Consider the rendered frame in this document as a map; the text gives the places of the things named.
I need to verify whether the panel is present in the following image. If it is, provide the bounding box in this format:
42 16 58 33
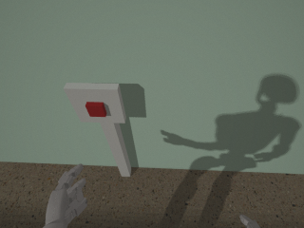
63 83 132 177

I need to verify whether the left robot hand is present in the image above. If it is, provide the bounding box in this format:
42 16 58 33
45 163 87 228

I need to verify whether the button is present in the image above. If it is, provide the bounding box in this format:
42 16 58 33
85 102 106 117

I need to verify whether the right robot hand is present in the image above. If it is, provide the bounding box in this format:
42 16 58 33
239 214 260 228

